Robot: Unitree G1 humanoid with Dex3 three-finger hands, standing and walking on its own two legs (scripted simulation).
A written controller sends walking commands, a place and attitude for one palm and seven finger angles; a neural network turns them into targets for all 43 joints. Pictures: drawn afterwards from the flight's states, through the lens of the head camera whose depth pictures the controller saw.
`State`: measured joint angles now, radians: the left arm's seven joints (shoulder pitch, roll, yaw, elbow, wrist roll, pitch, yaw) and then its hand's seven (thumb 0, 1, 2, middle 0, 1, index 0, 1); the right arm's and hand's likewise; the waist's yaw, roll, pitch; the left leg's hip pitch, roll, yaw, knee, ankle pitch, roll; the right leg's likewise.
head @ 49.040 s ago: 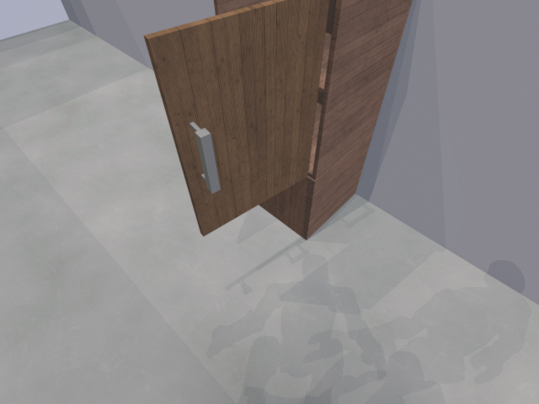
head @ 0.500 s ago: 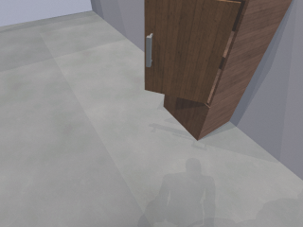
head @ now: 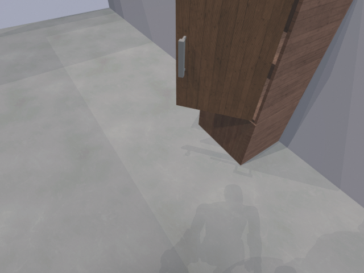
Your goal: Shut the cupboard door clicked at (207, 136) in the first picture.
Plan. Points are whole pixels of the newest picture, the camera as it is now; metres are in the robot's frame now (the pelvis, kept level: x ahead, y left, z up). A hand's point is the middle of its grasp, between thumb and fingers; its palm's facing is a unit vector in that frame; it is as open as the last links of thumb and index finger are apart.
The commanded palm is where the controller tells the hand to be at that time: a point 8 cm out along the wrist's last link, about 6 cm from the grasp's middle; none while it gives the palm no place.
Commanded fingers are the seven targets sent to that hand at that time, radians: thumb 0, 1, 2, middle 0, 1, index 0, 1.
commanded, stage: look to check the result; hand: left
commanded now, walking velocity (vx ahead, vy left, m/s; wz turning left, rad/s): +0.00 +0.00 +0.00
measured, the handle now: (182, 57) +0.99 +0.05 -0.04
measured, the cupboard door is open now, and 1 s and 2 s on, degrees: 39 39 39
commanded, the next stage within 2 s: walk to a spot facing it in 0.08 s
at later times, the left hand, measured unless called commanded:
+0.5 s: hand out of the picture +0.02 +0.19 -0.19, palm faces +0.12 -0.98 -0.18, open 7.4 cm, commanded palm none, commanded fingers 0.00 0.90 0.90 -0.20 -0.30 -0.20 -0.30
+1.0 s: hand (128, 228) +0.27 +0.18 -0.19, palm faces +0.10 -0.97 -0.23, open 7.3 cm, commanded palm none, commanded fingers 0.00 0.90 0.90 -0.20 -0.30 -0.20 -0.30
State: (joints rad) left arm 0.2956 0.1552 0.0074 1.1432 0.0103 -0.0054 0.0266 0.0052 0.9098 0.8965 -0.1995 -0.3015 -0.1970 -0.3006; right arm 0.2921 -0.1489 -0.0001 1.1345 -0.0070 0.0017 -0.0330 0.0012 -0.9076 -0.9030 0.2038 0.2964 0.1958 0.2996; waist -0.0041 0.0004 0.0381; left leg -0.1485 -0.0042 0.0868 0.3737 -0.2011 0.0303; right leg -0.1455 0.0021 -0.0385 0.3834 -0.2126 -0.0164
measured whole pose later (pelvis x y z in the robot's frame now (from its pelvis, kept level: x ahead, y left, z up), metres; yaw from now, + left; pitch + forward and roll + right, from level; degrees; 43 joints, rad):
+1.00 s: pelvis +0.20 -0.02 -0.04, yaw +4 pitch -2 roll +0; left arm 0.15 0.16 0.07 0.96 0.01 -0.02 0.00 0.01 0.92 0.90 -0.20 -0.30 -0.20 -0.30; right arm 0.41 -0.14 -0.03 1.14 0.00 0.02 -0.04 0.00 -0.90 -0.90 0.21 0.30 0.20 0.30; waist -0.02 0.04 0.14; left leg -0.11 0.03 0.06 0.92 -0.56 -0.01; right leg -0.44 0.03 -0.07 0.68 -0.21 -0.09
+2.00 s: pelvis +0.34 -0.02 -0.02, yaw -14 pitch -1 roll +0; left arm 0.27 0.19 0.05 1.03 0.02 0.02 -0.02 0.01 0.91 0.90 -0.20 -0.30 -0.20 -0.30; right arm 0.33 -0.19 -0.03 1.02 -0.03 -0.03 -0.01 0.00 -0.91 -0.90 0.20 0.30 0.19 0.30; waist -0.03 -0.02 0.03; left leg -0.28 0.05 0.09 0.58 -0.27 0.00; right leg -0.28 0.01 0.01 0.77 -0.46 -0.03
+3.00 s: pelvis +0.48 -0.09 -0.01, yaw -15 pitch +0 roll +2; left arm 0.24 0.18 0.03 1.00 0.02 0.00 0.04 0.00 0.91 0.90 -0.20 -0.30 -0.20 -0.30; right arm 0.14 -0.21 -0.05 1.03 0.00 0.08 -0.02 0.00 -0.91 -0.90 0.20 0.30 0.20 0.30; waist 0.01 0.01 0.08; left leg -0.34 0.00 0.04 0.82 -0.47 -0.04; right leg -0.15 0.00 -0.04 0.49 -0.34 -0.05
